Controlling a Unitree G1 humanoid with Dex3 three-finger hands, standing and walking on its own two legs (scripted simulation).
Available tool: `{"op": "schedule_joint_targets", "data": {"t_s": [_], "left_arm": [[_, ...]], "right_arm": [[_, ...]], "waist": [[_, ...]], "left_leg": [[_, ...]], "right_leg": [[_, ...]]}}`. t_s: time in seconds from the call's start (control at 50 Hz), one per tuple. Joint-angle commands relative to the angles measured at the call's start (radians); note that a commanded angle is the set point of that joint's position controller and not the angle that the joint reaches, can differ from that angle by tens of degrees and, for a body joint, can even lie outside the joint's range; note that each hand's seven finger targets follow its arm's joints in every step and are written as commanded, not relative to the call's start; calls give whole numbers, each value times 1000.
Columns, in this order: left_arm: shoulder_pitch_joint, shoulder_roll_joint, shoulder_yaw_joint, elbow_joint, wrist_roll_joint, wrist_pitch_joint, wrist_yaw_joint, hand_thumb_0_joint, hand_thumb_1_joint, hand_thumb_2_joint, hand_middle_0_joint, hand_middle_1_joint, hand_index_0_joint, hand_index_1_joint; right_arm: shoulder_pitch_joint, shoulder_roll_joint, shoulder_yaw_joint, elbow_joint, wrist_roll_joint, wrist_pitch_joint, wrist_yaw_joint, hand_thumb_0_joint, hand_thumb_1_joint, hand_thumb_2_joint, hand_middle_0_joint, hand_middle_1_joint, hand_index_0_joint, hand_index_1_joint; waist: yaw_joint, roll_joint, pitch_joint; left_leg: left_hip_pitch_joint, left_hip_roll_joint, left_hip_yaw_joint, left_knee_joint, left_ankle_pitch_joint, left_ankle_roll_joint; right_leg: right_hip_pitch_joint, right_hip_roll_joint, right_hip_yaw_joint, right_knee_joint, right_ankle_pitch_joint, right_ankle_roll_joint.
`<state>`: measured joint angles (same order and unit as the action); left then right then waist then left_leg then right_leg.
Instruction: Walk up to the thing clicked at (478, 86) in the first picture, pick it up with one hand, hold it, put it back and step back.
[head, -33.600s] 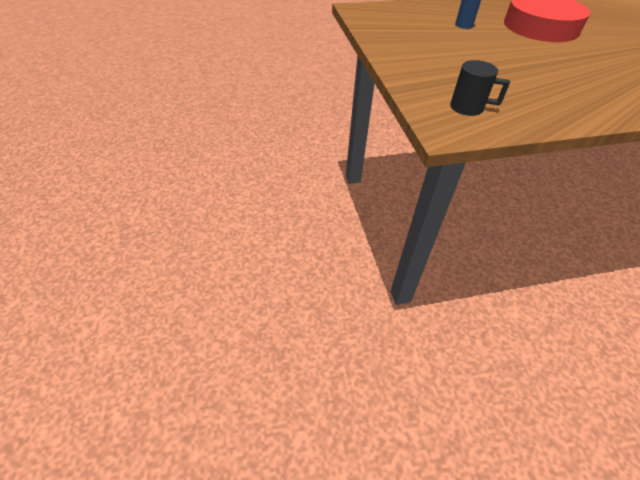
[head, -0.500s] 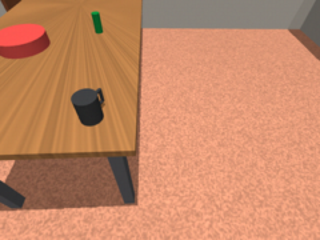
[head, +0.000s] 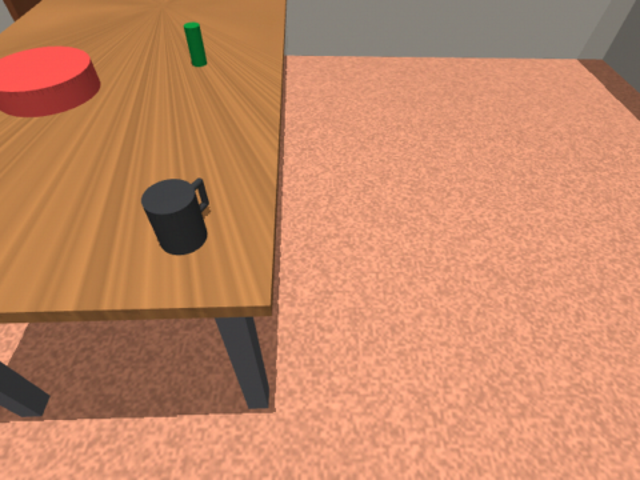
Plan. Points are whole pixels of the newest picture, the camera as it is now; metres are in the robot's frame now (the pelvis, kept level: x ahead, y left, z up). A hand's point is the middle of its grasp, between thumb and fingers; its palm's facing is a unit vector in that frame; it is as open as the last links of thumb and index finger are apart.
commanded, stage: stand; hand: left
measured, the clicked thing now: (183, 211) +0.51 +0.22 +0.02
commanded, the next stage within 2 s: none
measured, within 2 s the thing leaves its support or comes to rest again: neither
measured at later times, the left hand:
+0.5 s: hand out of the picture +0.07 +0.26 -0.16, palm faces -0.02 -0.94 -0.35, open 7.4 cm
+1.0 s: hand out of the picture +0.06 +0.26 -0.16, palm faces -0.02 -0.94 -0.34, open 7.4 cm
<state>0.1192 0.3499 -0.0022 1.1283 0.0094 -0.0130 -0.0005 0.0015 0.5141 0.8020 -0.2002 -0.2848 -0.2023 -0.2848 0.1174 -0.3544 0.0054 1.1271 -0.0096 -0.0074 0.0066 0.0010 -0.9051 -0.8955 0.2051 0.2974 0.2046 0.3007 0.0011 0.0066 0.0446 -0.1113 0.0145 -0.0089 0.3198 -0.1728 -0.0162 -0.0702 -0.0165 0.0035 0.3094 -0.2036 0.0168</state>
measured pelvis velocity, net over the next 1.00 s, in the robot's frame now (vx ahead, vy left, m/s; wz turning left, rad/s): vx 0.00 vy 0.01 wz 0.00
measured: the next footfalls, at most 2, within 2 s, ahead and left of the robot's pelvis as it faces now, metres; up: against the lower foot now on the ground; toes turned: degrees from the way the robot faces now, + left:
none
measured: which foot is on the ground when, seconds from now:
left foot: down 0.00-1.00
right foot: down 0.00-1.00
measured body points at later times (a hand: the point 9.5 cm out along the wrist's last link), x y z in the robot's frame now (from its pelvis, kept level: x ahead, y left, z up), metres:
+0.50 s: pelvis +0.00 +0.00 +0.00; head +0.01 +0.00 +0.45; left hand +0.07 +0.31 -0.13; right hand +0.07 -0.30 -0.13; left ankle +0.00 +0.13 -0.75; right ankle -0.02 -0.13 -0.75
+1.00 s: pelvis +0.00 +0.01 +0.00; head +0.01 +0.01 +0.45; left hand +0.07 +0.31 -0.13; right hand +0.07 -0.30 -0.13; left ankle +0.00 +0.13 -0.75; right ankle -0.02 -0.13 -0.75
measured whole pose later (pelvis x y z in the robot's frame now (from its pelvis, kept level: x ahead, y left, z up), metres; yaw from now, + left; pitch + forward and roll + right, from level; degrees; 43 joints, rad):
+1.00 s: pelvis +0.00 +0.01 +0.00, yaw +0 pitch -2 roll +0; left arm 0.13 0.35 0.00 1.12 0.01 -0.01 0.00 0.01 0.90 0.89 -0.20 -0.30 -0.21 -0.30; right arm 0.12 -0.35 0.00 1.13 -0.01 -0.01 0.01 0.00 -0.90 -0.90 0.21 0.30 0.20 0.30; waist 0.00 0.00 0.05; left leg -0.11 0.01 0.00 0.32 -0.17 -0.01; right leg -0.07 -0.03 0.01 0.30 -0.20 0.02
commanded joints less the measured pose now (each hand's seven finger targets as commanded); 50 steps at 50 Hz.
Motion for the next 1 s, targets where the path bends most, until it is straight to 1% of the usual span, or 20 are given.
{"op": "schedule_joint_targets", "data": {"t_s": [0.0, 0.04, 0.08, 0.1, 0.14, 0.18, 0.2, 0.22, 0.28, 0.3, 0.36, 0.42, 0.46, 0.54, 0.56, 0.6, 0.7, 0.82, 0.9, 0.98], "left_arm": [[-27, 213, 39, -56, 0, -17, 17, 0, 899, 900, -200, -300, -200, -300], [-22, 217, 39, -58, 1, -20, 17, 0, 899, 900, -200, -300, -200, -300], [-21, 213, 38, -58, 0, -21, 17, 0, 899, 900, -200, -300, -200, -300], [-22, 213, 38, -58, -2, -22, 17, 0, 899, 900, -200, -300, -200, -300], [-23, 211, 39, -59, -1, -20, 17, 0, 899, 900, -200, -300, -200, -300], [-25, 216, 41, -60, -1, -17, 18, 0, 899, 900, -200, -300, -200, -300], [-19, 214, 40, -63, 0, -18, 17, 0, 899, 900, -200, -300, -200, -300], [-21, 212, 39, -61, -1, -17, 17, 0, 899, 900, -200, -300, -200, -300], [-19, 209, 40, -60, 1, -13, 16, 0, 899, 900, -200, -300, -200, -300], [-20, 217, 40, -59, 1, -14, 17, 0, 899, 900, -200, -300, -200, -300], [-21, 215, 40, -62, -1, -19, 17, 0, 899, 900, -200, -300, -200, -300], [-18, 213, 40, -62, 1, -17, 17, 0, 899, 900, -200, -300, -200, -300], [-16, 214, 41, -63, 0, -16, 17, 0, 899, 900, -200, -300, -200, -300], [-14, 213, 41, -64, 1, -16, 16, 0, 899, 900, -200, -300, -200, -300], [-14, 215, 41, -63, 2, -15, 17, 0, 899, 900, -200, -300, -200, -300], [-16, 215, 42, -64, 1, -17, 17, 0, 899, 900, -200, -300, -200, -300], [-16, 212, 41, -66, 0, -16, 15, 0, 899, 900, -200, -300, -200, -300], [-16, 216, 42, -66, 1, -14, 15, 0, 899, 900, -200, -300, -200, -300], [-10, 214, 41, -67, -1, -16, 13, 0, 899, 900, -200, -300, -200, -300], [-12, 219, 42, -71, 0, -17, 15, 0, 899, 900, -200, -300, -200, -300]], "right_arm": [[-32, -207, -40, -49, -2, -20, -16, 0, -900, -900, 200, 300, 200, 300], [-36, -204, -42, -51, 1, -21, -16, 0, -900, -900, 200, 300, 200, 300], [-30, -202, -40, -52, 1, -23, -16, 0, -900, -900, 200, 300, 200, 300], [-28, -204, -40, -50, 3, -23, -16, 0, -900, -900, 200, 300, 200, 300], [-35, -207, -41, -51, -1, -24, -18, 0, -900, -900, 200, 300, 200, 300], [-32, -206, -41, -49, 1, -23, -19, 0, -900, -900, 200, 300, 200, 300], [-32, -210, -42, -52, 1, -24, -19, 0, -900, -900, 200, 300, 200, 300], [-33, -205, -40, -50, 0, -24, -18, 0, -900, -900, 200, 300, 200, 300], [-35, -211, -42, -50, -1, -21, -19, 0, -900, -900, 200, 300, 200, 300], [-37, -207, -44, -49, 1, -20, -18, 0, -900, -900, 200, 300, 200, 300], [-31, -204, -43, -53, 2, -20, -17, 0, -900, -900, 200, 300, 200, 300], [-37, -208, -43, -53, 1, -21, -18, 0, -900, -900, 200, 300, 200, 300], [-31, -208, -43, -50, 1, -21, -18, 0, -900, -900, 200, 300, 200, 300], [-36, -205, -42, -51, 1, -22, -17, 0, -900, -900, 200, 300, 200, 300], [-32, -204, -43, -52, 1, -21, -17, 0, -900, -900, 200, 300, 200, 300], [-33, -205, -45, -55, 1, -22, -17, 0, -900, -900, 200, 300, 200, 300], [-36, -204, -44, -56, 0, -24, -17, 0, -900, -900, 200, 300, 200, 300], [-31, -206, -45, -53, -1, -22, -16, 0, -900, -900, 200, 300, 200, 300], [-25, -206, -46, -50, 0, -22, -14, 0, -900, -900, 200, 300, 200, 300], [-30, -207, -48, -51, -1, -23, -16, 0, -900, -900, 200, 300, 200, 300]], "waist": [[-3, 2, -51], [-4, -9, -72], [-5, -2, -80], [-5, -4, -73], [-2, 3, -73], [-4, 10, -70], [-1, 2, -77], [-1, 3, -58], [0, 12, -56], [-3, -4, -51], [-4, -7, -77], [-3, 3, -65], [-4, -1, -50], [-3, 1, -57], [-4, -5, -53], [-3, -7, -66], [-3, -2, -56], [-5, -2, -39], [-6, -2, -52], [-3, -2, -72]], "left_leg": [[16, 111, -85, -48, 128, 31], [44, 116, -86, -38, 181, 32], [39, 114, -80, -35, 201, 32], [37, 114, -83, -39, 201, 31], [43, 114, -75, -27, 210, 34], [37, 114, -81, -42, 201, 30], [44, 117, -78, -37, 210, 33], [33, 112, -78, -40, 198, 30], [33, 113, -78, -45, 155, 32], [38, 115, -85, -49, 168, 31], [47, 116, -79, -33, 208, 34], [43, 115, -80, -35, 204, 32], [34, 111, -76, -43, 150, 33], [35, 113, -80, -45, 167, 35], [32, 113, -81, -49, 161, 32], [45, 118, -82, -40, 185, 35], [35, 115, -81, -44, 184, 32], [16, 110, -82, -53, 122, 34], [15, 107, -82, -54, 128, 33], [31, 114, -83, -40, 171, 36]], "right_leg": [[-29, -114, 76, -51, 139, -32], [-28, -114, 73, -43, 184, -33], [-7, -118, 76, -41, 220, -33], [-10, -118, 76, -40, 209, -32], [-11, -123, 81, -43, 232, -34], [-12, -117, 76, -40, 203, -35], [-8, -117, 74, -38, 212, -35], [-19, -117, 76, -44, 202, -32], [-31, -115, 75, -48, 156, -32], [-35, -110, 71, -47, 154, -33], [-10, -119, 75, -40, 207, -34], [-18, -117, 74, -41, 206, -34], [-29, -118, 80, -53, 163, -34], [-22, -116, 76, -47, 177, -33], [-28, -112, 72, -47, 156, -32], [-20, -117, 73, -40, 178, -36], [-24, -116, 72, -42, 174, -34], [-34, -116, 78, -56, 121, -34], [-25, -116, 79, -58, 125, -34], [-8, -122, 77, -49, 164, -37]]}}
